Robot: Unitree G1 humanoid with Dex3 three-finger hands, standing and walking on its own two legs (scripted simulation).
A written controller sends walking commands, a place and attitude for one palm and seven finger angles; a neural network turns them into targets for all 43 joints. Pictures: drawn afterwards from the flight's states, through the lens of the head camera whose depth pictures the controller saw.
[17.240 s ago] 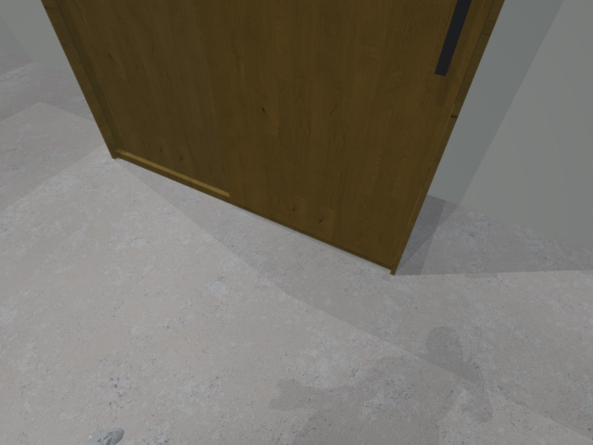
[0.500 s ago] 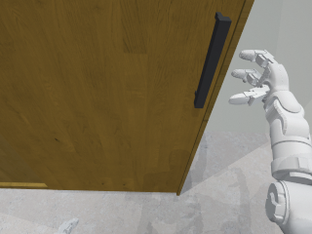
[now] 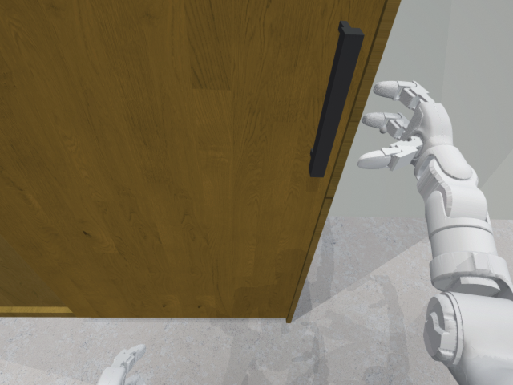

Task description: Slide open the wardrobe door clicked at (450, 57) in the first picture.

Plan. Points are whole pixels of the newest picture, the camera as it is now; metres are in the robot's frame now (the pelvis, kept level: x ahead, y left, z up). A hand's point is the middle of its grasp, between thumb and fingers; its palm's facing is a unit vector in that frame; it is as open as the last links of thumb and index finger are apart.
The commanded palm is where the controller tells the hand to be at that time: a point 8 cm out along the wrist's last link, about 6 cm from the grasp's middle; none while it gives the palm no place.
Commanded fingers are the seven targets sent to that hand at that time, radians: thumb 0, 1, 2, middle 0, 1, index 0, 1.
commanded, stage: move the hooked fingers beside the handle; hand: right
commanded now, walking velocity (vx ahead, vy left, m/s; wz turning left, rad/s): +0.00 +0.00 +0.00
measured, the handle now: (328, 107) +0.49 -0.06 +0.22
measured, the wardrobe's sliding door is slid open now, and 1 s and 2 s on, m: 0.00 0.00 0.00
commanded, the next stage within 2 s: feel for the door with the fingertips in 0.12 s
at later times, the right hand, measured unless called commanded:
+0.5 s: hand (366, 131) +0.43 -0.11 +0.22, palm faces -0.09 +1.00 +0.01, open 14.0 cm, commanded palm +0.42 -0.16 +0.22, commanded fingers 0.00 0.50 -0.30 0.30 1.20 0.30 1.20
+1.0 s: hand (361, 122) +0.45 -0.11 +0.22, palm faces -0.08 +1.00 +0.00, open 14.0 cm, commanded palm +0.43 -0.15 +0.22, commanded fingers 0.00 0.50 -0.30 0.30 1.20 0.30 1.20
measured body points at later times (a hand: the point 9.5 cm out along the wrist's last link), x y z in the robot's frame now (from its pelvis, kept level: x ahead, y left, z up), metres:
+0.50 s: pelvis +0.00 +0.00 +0.00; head -0.01 +0.01 +0.45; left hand +0.13 +0.24 -0.10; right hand +0.43 -0.17 +0.22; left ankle +0.01 +0.10 -0.74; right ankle -0.02 -0.10 -0.74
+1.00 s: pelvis +0.00 +0.00 +0.00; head +0.00 +0.02 +0.45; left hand +0.10 +0.25 -0.11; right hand +0.45 -0.16 +0.22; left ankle +0.01 +0.10 -0.74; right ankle -0.02 -0.10 -0.74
